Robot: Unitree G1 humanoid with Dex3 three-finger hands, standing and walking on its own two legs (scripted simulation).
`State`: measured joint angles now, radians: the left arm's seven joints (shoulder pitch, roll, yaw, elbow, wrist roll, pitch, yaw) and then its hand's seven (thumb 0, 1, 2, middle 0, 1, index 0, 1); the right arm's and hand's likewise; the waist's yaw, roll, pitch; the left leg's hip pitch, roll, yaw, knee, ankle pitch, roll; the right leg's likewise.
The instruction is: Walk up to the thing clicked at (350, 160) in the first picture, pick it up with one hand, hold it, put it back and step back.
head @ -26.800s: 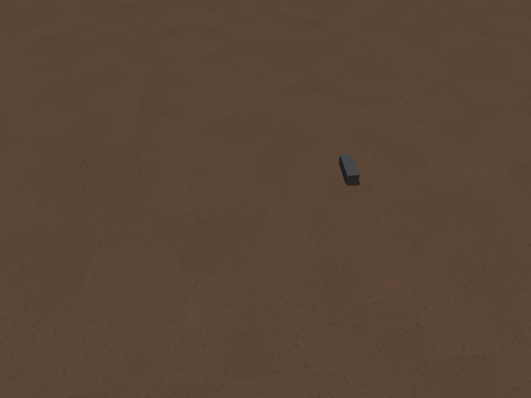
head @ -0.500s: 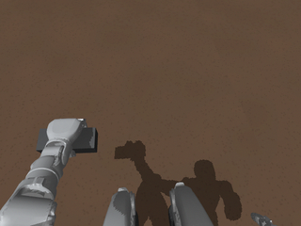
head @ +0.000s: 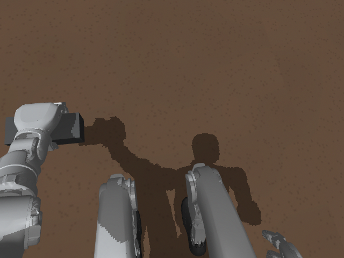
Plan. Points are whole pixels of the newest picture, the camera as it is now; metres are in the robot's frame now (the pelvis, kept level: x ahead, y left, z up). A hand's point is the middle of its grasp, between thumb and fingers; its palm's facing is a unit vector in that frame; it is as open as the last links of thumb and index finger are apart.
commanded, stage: crouch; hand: left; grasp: from above
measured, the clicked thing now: (47, 130) +0.44 +0.29 -0.18
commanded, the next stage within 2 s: lower in 0.76 s
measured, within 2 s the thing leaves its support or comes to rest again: neither
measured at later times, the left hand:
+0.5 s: hand (60, 133) +0.45 +0.28 -0.24, palm faces -0.45 -0.03 -0.89, open 9.6 cm
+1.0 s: hand (63, 135) +0.46 +0.29 -0.29, palm faces -0.47 -0.03 -0.88, open 9.6 cm
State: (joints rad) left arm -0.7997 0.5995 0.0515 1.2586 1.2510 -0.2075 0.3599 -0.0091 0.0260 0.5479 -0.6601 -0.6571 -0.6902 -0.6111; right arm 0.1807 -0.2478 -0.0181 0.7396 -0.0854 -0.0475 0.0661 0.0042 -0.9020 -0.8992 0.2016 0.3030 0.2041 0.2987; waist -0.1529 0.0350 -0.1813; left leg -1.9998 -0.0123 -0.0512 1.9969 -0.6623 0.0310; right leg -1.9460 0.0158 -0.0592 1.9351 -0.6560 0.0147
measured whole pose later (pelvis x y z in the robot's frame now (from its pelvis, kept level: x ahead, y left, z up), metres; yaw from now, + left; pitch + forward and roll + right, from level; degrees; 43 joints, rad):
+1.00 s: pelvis -0.01 +0.00 -0.12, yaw -4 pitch +34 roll -9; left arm -0.97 0.82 0.12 1.48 1.30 -0.27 0.39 -0.01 0.04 0.50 -0.71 -0.58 -0.75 -0.52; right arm 0.14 -0.28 0.08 0.74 -0.14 -0.05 0.14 0.00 -0.92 -0.90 0.20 0.30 0.20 0.30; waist -0.23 -0.02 -0.03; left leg -2.31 0.00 -0.11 2.40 -0.70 0.03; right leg -2.24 0.03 -0.12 2.30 -0.67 0.01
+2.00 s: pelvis -0.01 +0.00 -0.16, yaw -9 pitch +29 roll -13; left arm -0.98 1.03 0.21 1.67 1.37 -0.31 0.56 -0.01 0.04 0.49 -0.72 -0.57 -0.75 -0.51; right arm 0.10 -0.31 0.23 0.69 -0.25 -0.13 0.18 0.00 -0.90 -0.90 0.20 0.30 0.20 0.30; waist -0.33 -0.12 0.11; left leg -2.37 0.01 -0.20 2.57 -0.72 0.03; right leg -2.28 0.06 -0.20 2.40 -0.66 0.03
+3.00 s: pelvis -0.01 +0.00 -0.16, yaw -11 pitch +27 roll -15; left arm -1.00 1.08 0.16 1.71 1.34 -0.31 0.61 0.00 -0.06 0.64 -0.48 -0.69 -0.50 -0.68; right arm 0.08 -0.34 0.31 0.65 -0.26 -0.19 0.22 0.00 -0.90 -0.90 0.20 0.30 0.20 0.30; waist -0.35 -0.15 0.16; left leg -2.35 0.01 -0.23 2.58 -0.73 0.03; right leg -2.25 0.07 -0.23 2.38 -0.65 0.04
